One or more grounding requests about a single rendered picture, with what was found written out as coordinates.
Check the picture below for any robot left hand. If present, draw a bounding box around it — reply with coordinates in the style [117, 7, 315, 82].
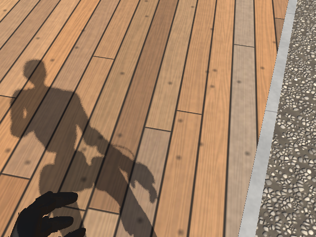
[8, 191, 86, 237]

